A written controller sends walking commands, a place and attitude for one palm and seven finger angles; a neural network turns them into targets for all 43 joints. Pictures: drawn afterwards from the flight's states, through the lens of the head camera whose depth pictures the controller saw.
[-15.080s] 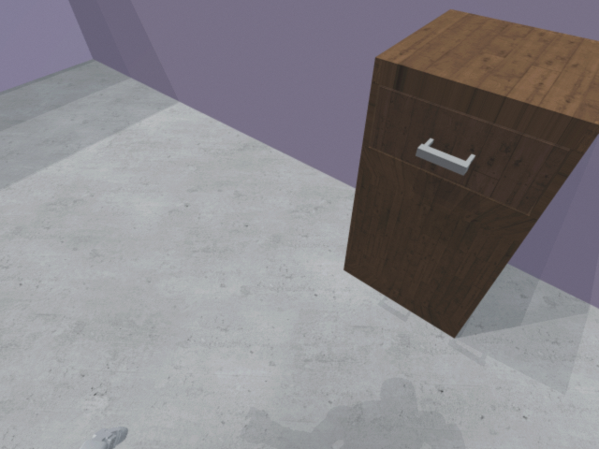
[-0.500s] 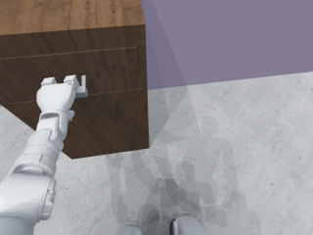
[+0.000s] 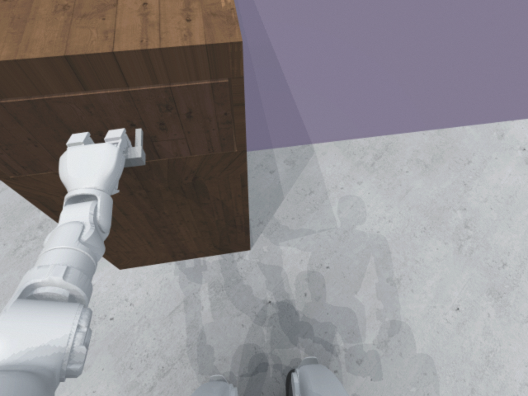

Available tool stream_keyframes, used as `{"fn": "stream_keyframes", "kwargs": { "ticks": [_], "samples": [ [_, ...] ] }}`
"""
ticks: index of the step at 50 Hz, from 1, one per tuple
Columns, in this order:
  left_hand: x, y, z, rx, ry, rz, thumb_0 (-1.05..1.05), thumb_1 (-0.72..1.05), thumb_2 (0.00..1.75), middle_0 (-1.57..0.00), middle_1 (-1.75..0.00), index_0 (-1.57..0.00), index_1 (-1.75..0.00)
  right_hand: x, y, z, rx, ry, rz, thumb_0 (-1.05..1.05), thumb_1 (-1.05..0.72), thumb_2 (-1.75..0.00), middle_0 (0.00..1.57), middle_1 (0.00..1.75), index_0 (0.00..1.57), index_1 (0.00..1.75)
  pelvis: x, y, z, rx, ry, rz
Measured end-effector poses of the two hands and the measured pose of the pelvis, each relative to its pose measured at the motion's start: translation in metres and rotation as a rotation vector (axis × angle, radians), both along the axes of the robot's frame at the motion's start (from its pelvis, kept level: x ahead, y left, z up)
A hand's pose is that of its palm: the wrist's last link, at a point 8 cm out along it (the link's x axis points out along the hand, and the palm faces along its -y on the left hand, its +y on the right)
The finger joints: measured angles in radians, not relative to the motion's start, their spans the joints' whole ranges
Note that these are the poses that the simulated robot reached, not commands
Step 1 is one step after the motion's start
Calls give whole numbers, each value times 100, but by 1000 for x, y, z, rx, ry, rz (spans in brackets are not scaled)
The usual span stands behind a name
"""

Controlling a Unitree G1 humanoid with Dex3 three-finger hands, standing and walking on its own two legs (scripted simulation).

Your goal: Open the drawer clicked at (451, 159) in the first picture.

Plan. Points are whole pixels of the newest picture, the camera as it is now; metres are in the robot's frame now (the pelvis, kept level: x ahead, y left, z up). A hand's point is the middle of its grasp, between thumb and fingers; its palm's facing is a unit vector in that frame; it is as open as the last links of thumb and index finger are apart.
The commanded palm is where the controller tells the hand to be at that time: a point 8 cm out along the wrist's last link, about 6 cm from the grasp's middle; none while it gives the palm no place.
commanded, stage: pull the drawer open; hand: left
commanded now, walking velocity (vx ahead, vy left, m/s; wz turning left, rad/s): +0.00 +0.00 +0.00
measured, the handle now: (107, 149) +0.51 +0.26 +0.01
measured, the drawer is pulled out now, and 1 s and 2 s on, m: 0.00 0.13 0.24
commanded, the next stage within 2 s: none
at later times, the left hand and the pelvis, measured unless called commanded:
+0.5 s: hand (107, 220) +0.39 +0.24 -0.02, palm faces -0.02 -0.06 -1.00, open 5.8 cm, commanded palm +0.35 +0.24 +0.04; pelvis +0.02 +0.00 +0.01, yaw +0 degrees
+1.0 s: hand (105, 259) +0.32 +0.23 -0.01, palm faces -0.03 -0.04 -1.00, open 5.8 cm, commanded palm +0.29 +0.23 +0.04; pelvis +0.01 -0.01 +0.02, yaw +1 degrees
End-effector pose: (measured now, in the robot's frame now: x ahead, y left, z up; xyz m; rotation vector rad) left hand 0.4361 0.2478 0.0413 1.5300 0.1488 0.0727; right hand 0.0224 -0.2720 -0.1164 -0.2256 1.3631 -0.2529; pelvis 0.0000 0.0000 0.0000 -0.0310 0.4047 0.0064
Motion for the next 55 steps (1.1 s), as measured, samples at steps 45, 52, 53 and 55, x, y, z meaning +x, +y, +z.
{"fn": "stream_keyframes", "kwargs": {
  "ticks": [45, 52, 53, 55],
  "samples": [
    [-117, -17, -1, -4, -16, 43, 1, 70, 79, -30, -135, -39, -134, 106, 12, 17, 61, -277, 100, 0, -90, -90, 20, 30, 20, 30, 12, -11, 18, 18, -129, 7],
    [-136, -20, -1, -2, -20, 51, 2, 70, 79, -30, -135, -39, -134, 111, 7, 18, 57, -307, 111, 0, -90, -90, 20, 30, 20, 30, 9, -15, 18, 24, -143, 6],
    [-138, -21, -1, -3, -21, 51, 2, 70, 79, -30, -135, -39, -134, 112, 6, 19, 56, -312, 113, 0, -90, -90, 20, 30, 20, 30, 9, -16, 18, 24, -145, 5],
    [-143, -21, -1, -4, -21, 52, 2, 70, 79, -30, -135, -39, -134, 115, 5, 20, 54, -325, 116, 0, -90, -90, 20, 30, 20, 30, 8, -17, 18, 26, -149, 3]
  ]
}}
